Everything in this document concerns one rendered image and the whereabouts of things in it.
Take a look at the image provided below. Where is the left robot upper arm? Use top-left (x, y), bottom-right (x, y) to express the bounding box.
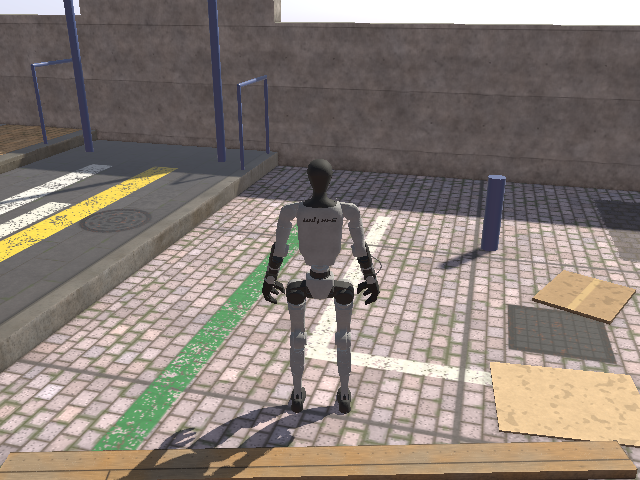
top-left (273, 202), bottom-right (299, 258)

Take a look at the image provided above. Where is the robot right forearm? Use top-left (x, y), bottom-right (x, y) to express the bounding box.
top-left (357, 242), bottom-right (377, 284)

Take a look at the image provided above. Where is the robot right shin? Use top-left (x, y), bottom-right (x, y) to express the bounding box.
top-left (337, 332), bottom-right (351, 400)

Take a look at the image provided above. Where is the right robot upper arm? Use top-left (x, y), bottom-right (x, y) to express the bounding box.
top-left (341, 202), bottom-right (367, 258)

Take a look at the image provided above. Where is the robot left forearm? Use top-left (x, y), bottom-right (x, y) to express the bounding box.
top-left (264, 242), bottom-right (284, 284)

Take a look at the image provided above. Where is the robot head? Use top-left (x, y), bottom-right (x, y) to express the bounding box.
top-left (303, 159), bottom-right (337, 208)

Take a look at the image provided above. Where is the left robot hand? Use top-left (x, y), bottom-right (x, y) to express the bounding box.
top-left (262, 280), bottom-right (285, 304)

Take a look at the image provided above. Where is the right robot hand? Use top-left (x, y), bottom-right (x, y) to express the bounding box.
top-left (357, 280), bottom-right (380, 305)

